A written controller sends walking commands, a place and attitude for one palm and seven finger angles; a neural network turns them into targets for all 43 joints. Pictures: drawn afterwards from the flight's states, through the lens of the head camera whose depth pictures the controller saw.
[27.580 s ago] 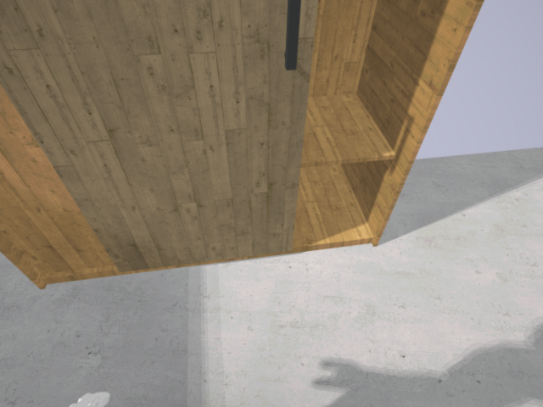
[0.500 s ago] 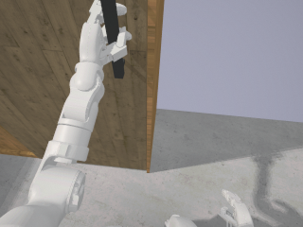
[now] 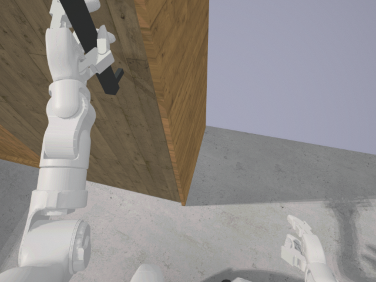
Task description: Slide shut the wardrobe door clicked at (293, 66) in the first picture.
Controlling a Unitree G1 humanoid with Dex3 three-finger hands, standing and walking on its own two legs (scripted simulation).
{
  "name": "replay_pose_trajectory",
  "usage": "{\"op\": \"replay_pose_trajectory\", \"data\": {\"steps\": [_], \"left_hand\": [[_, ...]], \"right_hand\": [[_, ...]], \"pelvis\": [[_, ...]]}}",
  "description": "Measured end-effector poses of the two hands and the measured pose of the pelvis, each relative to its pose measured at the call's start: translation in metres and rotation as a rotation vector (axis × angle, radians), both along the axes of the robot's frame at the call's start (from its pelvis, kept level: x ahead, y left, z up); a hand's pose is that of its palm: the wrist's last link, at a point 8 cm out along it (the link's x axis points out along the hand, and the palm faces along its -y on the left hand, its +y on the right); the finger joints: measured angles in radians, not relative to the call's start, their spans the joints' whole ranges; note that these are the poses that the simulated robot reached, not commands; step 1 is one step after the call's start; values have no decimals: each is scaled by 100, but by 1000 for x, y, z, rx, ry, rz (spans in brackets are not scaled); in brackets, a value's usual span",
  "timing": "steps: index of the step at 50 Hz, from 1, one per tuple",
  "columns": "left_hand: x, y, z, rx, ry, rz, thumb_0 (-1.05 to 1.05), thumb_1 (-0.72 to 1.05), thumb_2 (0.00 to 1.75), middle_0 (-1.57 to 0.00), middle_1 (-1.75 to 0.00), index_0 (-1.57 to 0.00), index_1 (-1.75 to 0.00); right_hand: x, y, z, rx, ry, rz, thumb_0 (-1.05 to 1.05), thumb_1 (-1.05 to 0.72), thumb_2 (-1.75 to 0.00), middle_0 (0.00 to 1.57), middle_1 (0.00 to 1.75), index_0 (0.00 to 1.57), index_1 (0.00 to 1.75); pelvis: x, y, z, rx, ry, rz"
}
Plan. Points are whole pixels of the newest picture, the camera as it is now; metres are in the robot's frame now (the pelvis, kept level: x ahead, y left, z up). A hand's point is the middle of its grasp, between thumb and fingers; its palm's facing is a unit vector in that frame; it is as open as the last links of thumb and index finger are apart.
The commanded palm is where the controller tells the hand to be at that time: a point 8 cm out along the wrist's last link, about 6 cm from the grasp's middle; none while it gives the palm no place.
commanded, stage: step sideways, sliding the door along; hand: left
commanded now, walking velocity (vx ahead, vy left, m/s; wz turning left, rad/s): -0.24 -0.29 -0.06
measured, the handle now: (95, 31) +0.45 +0.23 +0.25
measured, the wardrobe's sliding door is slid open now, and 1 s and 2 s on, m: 0.00 0.00 0.00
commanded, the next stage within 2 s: stop walking and hold the door there in 0.16 s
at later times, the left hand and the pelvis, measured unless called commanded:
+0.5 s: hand (102, 50) +0.42 +0.21 +0.24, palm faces +0.46 -0.86 -0.22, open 6.6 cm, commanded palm +0.38 +0.24 +0.23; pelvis +0.04 -0.05 +0.01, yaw +0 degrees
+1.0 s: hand (103, 50) +0.42 +0.21 +0.24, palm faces +0.36 -0.93 -0.12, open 6.4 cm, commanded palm +0.38 +0.25 +0.23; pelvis +0.03 -0.02 +0.01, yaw -4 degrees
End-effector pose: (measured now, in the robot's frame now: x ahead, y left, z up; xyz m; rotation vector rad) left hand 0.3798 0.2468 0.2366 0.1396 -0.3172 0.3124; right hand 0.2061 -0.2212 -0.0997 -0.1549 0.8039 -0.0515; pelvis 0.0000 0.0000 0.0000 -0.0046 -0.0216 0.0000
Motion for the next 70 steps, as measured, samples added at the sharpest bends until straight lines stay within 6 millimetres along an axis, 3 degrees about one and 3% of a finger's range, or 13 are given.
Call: {"op": "replay_pose_trajectory", "data": {"steps": [6, 14, 20, 24, 29, 34, 44, 50, 57, 70], "left_hand": [[0, 0, -1, 1, -24, -2, -4, 70, 84, -46, -141, -19, -133], [0, -3, -3, 27, -47, 83, -5, 69, 83, -46, -141, -15, -127], [-2, 1, 2, 129, 0, 137, -11, 63, 80, -46, -141, -22, -132], [-3, 1, 4, 137, 28, 159, -11, 62, 79, -46, -141, -25, -134], [-2, 0, 3, 98, 8, 144, -9, 62, 81, -46, -141, -26, -135], [-1, -2, 1, 39, -8, 109, -6, 67, 80, -46, -141, -22, -133], [-2, 0, 2, 34, 9, 66, -5, 69, 75, -46, -141, -22, -134], [-1, 3, 2, 36, 7, 35, -5, 68, 75, -46, -141, -24, -135], [0, 5, 1, 32, -6, 3, -4, 69, 75, -46, -141, -24, -136], [1, 5, -1, 31, -33, -20, -5, 69, 77, -46, -141, -21, -136]], "right_hand": [[19, -1, 11, -39, -30, 28, 2, -91, -90, 20, 30, 20, 30], [48, 12, 3, 73, -48, 151, 2, -90, -90, 20, 30, 20, 30], [58, -16, 12, 87, -55, 61, 2, -90, -90, 20, 30, 21, 30], [53, -46, 21, 9, -67, 10, 2, -90, -90, 20, 30, 21, 30], [34, -81, 27, -96, -85, -90, 2, -90, -90, 20, 30, 20, 30], [1, -94, 34, -131, -74, -174, 2, -90, -90, 20, 30, 20, 30], [-62, -79, 22, -133, 21, -238, 2, -90, -90, 20, 30, 20, 30], [-81, -61, 13, -121, 66, -248, 2, -90, -90, 20, 30, 20, 30], [-73, -42, 13, -105, 48, -240, 2, -90, -90, 20, 30, 21, 30], [-23, -24, 23, -96, -23, -184, 2, -90, -90, 20, 30, 21, 30]], "pelvis": [[12, -2, 0, -14, 26, 20], [33, -36, -7, -6, -5, 16], [43, -55, 8, 42, 32, 18], [43, -55, 15, 67, 55, 9], [43, -46, 5, 23, 41, -7], [39, -41, 2, 3, 18, -34], [32, -28, 7, -5, 24, -56], [31, -16, 8, -1, 25, -63], [33, -4, 8, -1, 25, -66], [47, 5, 7, -3, 30, -57]]}}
